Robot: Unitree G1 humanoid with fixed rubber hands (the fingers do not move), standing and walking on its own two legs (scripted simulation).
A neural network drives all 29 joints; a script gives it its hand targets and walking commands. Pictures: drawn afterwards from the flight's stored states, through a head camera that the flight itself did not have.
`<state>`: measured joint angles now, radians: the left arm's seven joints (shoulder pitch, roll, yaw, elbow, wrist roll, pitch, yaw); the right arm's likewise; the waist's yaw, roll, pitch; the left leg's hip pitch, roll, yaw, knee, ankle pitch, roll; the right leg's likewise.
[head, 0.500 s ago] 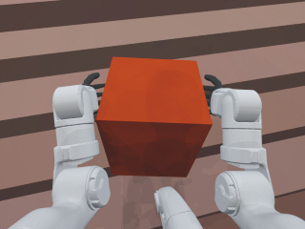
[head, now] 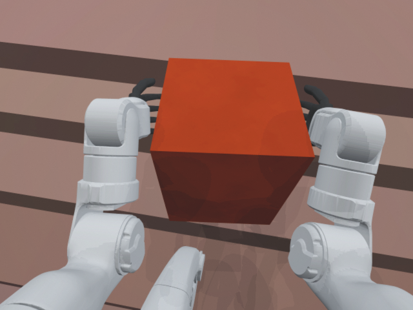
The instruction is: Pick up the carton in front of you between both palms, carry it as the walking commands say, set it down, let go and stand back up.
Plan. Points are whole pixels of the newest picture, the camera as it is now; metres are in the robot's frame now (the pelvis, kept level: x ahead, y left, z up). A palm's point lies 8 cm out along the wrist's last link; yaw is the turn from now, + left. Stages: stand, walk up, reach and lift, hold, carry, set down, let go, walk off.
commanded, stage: carry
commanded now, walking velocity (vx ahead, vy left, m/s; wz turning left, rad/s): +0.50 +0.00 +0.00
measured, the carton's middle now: (223, 148) +0.38 +0.05 +0.10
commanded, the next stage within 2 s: none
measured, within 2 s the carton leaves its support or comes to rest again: neither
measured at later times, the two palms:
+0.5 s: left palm out of the picture +0.75 +0.15 +0.34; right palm out of the picture +0.70 -0.15 +0.34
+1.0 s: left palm out of the picture +1.05 +0.20 +0.54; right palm out of the picture +1.08 -0.10 +0.53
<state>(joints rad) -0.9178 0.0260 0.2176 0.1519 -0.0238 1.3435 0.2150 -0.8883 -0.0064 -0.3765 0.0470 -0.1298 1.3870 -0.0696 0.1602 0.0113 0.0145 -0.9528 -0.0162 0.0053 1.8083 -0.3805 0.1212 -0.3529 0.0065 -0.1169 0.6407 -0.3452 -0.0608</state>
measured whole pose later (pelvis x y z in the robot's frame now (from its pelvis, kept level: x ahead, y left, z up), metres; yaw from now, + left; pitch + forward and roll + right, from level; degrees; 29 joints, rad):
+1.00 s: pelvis +0.68 +0.03 +0.32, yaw -2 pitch +3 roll +2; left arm -0.98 0.03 0.25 0.22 0.01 1.36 0.18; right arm -0.97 -0.03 -0.36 0.13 -0.14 1.41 -0.07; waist 0.15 0.01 -0.04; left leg -1.22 0.05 0.04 1.80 -0.56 0.15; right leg -0.11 -0.07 -0.04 0.39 -0.34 -0.02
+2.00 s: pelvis +1.33 +0.03 +0.61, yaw -1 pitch +4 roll +0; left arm -0.95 0.02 0.25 0.27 0.07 1.38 0.16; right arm -0.92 -0.07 -0.30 0.21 -0.09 1.42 -0.08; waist 0.03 0.02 -0.16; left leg -0.62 0.05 0.09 0.62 -0.10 0.06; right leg -0.14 -0.01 -0.08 0.51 -0.43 -0.01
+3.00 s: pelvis +1.95 +0.05 +0.61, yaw -3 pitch +4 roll +0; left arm -0.18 -0.11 0.12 -0.29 0.11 1.27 0.09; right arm -0.20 0.14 -0.10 -0.25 -0.13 1.25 -0.08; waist -0.01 -0.02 -0.21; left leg -0.43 0.06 0.22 0.58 -0.21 0.08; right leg -0.25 -0.09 -0.07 0.93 -0.49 0.02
